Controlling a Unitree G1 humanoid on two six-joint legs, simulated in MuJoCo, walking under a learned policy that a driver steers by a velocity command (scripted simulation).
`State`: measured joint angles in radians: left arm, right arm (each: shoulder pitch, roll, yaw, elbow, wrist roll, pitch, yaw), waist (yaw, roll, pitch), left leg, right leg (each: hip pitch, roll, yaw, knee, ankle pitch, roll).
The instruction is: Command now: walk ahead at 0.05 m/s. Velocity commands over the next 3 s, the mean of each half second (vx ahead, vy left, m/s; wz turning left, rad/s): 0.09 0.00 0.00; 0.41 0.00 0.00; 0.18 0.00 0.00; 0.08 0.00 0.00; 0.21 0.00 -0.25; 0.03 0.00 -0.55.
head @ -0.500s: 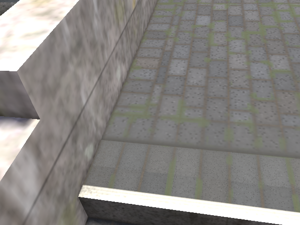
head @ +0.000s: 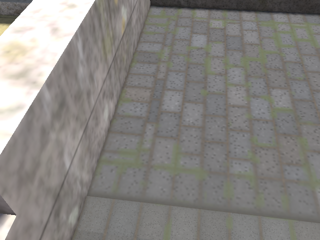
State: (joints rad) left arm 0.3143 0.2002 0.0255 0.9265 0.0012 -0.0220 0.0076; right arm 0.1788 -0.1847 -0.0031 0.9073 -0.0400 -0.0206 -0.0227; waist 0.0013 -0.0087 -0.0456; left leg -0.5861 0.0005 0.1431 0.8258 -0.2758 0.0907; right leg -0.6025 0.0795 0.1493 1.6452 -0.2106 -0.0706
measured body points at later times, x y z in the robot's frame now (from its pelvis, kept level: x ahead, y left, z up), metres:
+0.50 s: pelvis +0.11 -0.04 +0.05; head +0.10 -0.04 +0.50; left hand +0.07 +0.21 -0.10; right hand +0.14 -0.28 -0.10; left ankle +0.09 +0.05 -0.68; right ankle +0.11 -0.16 -0.69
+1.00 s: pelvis +0.34 -0.10 +0.09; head +0.35 -0.09 +0.54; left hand +0.58 +0.08 +0.03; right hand +0.25 -0.31 -0.05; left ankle +0.14 +0.05 -0.58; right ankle +0.44 -0.19 -0.53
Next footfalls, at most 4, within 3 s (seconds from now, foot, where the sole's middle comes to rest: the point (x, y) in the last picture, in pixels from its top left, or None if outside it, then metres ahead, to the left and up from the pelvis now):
0.26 right None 0.15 -0.16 -0.73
0.54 left None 0.15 0.05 -0.73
0.94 right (226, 235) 0.48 -0.19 -0.57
1.44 left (169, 191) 0.65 0.00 -0.57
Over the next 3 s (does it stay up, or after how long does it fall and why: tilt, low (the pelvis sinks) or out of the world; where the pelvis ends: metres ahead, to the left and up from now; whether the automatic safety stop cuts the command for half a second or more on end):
stays up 0.85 -0.15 0.20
